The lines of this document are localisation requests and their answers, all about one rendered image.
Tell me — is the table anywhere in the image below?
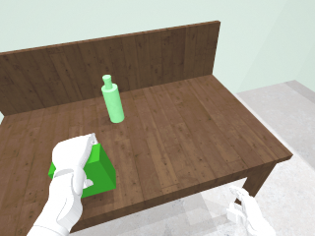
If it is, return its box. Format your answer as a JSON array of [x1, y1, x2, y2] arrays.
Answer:
[[0, 21, 293, 236]]

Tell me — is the right robot forearm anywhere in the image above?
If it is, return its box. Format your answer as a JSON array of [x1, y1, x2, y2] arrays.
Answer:
[[245, 215, 277, 236]]

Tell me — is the robot left hand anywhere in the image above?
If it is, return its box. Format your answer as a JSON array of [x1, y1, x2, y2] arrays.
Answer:
[[52, 133, 98, 189]]

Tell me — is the left robot forearm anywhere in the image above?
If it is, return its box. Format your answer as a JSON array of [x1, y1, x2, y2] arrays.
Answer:
[[27, 164, 85, 236]]

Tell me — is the sponge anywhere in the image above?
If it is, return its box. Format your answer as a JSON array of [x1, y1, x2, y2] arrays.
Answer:
[[48, 143, 116, 199]]

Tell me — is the robot right hand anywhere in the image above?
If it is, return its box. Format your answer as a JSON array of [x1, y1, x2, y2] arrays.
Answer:
[[226, 185, 263, 228]]

